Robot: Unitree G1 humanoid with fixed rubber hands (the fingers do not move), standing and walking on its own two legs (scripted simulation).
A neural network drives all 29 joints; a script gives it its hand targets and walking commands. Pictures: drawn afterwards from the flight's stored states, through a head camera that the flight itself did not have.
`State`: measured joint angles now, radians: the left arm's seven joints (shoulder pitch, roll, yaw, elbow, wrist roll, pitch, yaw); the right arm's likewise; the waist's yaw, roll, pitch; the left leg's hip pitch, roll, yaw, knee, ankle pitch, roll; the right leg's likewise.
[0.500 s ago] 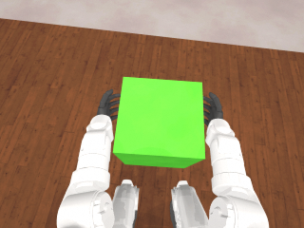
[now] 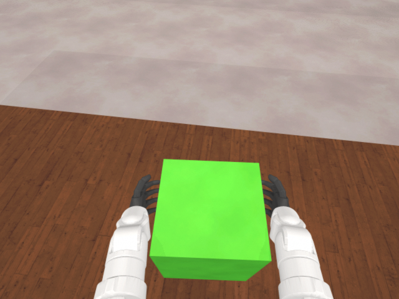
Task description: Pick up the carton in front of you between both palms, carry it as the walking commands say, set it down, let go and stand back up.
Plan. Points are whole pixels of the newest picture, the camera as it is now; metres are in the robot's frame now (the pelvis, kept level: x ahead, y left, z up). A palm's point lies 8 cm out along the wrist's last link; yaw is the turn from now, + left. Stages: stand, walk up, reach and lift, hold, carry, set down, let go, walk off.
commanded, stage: reach and lift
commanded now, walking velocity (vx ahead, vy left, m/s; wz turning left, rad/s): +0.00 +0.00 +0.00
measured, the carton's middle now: (207, 224) +0.32 +0.00 -0.08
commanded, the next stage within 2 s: hold in 1.22 s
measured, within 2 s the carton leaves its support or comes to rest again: neither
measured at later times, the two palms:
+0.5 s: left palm (129, 205) +0.29 +0.15 +0.06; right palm (291, 204) +0.30 -0.15 +0.06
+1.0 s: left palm (129, 198) +0.30 +0.15 +0.07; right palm (291, 196) +0.31 -0.15 +0.07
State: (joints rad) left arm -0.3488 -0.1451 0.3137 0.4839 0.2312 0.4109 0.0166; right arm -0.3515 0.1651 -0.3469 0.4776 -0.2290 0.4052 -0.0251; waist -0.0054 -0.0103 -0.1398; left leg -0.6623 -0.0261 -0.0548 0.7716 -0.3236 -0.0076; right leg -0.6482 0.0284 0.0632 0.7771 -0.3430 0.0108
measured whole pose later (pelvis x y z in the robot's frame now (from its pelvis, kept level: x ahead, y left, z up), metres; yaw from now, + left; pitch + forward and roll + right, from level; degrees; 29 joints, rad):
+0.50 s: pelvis -0.01 +0.00 +0.03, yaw +0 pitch -5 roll +0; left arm -0.35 -0.17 0.33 0.40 0.32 0.61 -0.02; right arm -0.36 0.18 -0.34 0.41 -0.32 0.60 0.02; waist 0.00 0.00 0.03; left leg -0.18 -0.02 -0.06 0.46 -0.20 -0.01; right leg -0.16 0.02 0.07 0.47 -0.22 0.00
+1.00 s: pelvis +0.01 +0.00 +0.04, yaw +0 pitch -6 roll +0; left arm -0.28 -0.16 0.25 0.30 0.29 0.66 -0.02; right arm -0.30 0.16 -0.26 0.32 -0.30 0.65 0.01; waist 0.00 0.00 0.03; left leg -0.08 -0.02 -0.06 0.37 -0.19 -0.01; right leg -0.07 0.02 0.07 0.37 -0.20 0.01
